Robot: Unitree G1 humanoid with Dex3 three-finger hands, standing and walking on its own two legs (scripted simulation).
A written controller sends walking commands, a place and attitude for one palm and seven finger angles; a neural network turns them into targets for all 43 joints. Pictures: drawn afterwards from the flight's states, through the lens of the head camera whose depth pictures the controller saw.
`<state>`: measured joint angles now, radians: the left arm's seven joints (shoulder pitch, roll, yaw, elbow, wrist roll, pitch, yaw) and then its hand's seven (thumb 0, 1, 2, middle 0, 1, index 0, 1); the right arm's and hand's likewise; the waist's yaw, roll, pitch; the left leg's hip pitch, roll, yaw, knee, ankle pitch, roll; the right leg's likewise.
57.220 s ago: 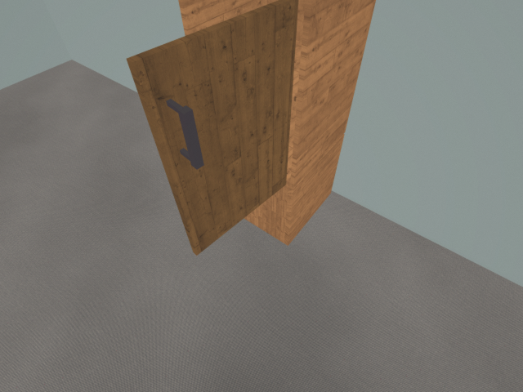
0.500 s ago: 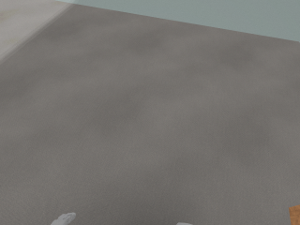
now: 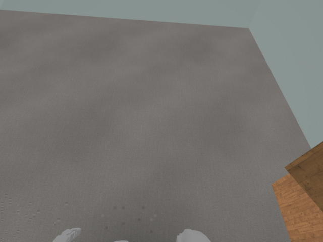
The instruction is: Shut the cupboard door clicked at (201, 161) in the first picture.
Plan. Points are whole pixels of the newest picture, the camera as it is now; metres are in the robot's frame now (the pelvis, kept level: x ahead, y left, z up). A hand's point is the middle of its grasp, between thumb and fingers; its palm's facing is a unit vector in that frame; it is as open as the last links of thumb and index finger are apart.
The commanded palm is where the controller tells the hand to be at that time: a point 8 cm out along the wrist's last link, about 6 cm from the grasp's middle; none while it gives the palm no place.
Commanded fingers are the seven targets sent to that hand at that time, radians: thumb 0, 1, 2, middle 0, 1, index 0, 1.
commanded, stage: turn to face it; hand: left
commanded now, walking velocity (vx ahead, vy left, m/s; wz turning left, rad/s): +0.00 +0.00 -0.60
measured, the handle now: out of the picture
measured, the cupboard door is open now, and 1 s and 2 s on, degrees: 26 26 26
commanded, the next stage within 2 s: take the last steps up to it in 1.68 s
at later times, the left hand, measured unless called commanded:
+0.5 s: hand (100, 235) +0.15 +0.17 -0.17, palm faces -0.28 -0.93 -0.23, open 7.4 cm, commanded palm none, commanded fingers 0.00 0.90 0.90 -0.20 -0.30 -0.20 -0.30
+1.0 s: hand (133, 209) +0.22 +0.09 -0.15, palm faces -0.57 -0.78 -0.27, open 7.4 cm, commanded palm none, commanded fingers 0.00 0.90 0.90 -0.20 -0.30 -0.20 -0.30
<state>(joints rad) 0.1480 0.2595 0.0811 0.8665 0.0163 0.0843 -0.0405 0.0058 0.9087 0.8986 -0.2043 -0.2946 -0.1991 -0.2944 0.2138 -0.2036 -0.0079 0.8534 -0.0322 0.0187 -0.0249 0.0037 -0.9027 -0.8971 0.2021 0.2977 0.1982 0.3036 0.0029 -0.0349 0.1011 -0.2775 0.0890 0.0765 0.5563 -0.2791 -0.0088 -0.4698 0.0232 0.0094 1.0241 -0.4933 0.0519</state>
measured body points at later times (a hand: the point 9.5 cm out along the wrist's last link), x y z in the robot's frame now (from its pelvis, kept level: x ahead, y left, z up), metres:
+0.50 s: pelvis +0.01 +0.00 +0.00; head +0.05 -0.01 +0.44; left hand +0.16 +0.22 -0.15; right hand +0.02 -0.29 -0.13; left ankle +0.07 +0.12 -0.72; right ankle -0.02 -0.13 -0.74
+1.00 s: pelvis +0.02 -0.02 +0.00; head +0.05 -0.07 +0.45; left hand +0.25 +0.13 -0.13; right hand -0.09 -0.28 -0.15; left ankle +0.08 +0.11 -0.67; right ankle -0.05 -0.11 -0.74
